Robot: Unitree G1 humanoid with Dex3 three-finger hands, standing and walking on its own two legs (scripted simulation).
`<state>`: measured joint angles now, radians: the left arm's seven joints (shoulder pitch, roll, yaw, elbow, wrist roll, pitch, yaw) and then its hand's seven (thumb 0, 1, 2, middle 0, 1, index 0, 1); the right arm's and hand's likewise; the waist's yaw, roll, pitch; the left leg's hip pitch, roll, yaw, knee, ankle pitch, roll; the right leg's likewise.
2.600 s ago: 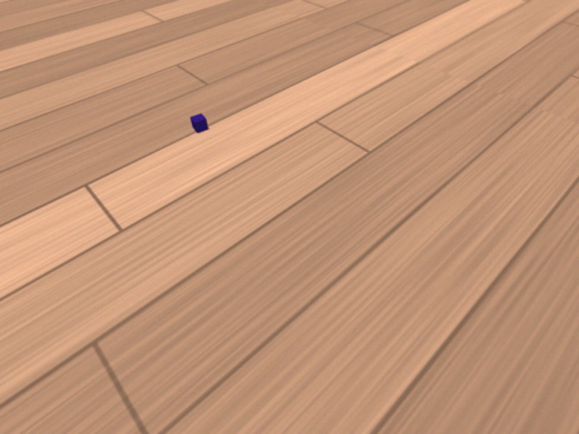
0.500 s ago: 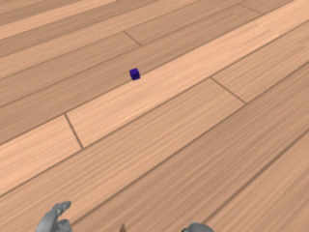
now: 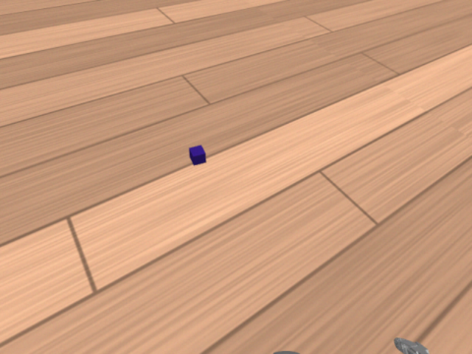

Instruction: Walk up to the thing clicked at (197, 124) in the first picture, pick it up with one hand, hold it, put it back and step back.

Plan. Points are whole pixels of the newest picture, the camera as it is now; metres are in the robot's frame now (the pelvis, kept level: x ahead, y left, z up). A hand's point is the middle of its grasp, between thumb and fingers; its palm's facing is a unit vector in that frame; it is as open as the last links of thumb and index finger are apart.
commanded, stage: walk up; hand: left
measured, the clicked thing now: (197, 155) +1.22 +0.18 -0.73
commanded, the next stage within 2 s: none
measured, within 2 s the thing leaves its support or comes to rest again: neither
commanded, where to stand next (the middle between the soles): +0.86 -0.07 m, yaw +1 degrees
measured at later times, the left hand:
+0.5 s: hand (150, 252) +0.33 +0.19 -0.10, palm faces -0.04 -0.92 -0.40, open 7.3 cm
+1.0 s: hand (147, 211) +0.46 +0.22 -0.15, palm faces -0.03 -0.95 -0.32, open 7.4 cm
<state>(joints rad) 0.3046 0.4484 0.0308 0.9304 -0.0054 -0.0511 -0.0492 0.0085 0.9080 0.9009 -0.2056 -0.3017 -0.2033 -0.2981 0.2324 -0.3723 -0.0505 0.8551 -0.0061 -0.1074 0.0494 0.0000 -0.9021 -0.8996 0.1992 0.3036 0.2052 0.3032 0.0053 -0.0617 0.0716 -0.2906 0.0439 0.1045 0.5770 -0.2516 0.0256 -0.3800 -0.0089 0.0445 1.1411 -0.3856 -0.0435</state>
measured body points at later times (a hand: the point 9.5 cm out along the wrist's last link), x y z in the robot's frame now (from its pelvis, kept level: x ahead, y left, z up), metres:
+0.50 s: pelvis +0.23 -0.07 +0.01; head +0.23 -0.11 +0.46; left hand +0.33 +0.23 -0.07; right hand +0.28 -0.39 -0.13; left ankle +0.21 +0.10 -0.64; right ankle +0.27 -0.16 -0.73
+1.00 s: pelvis +0.43 -0.04 +0.00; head +0.45 -0.02 +0.45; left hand +0.47 +0.27 -0.13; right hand +0.54 -0.35 -0.09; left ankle +0.48 +0.07 -0.73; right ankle +0.38 -0.18 -0.65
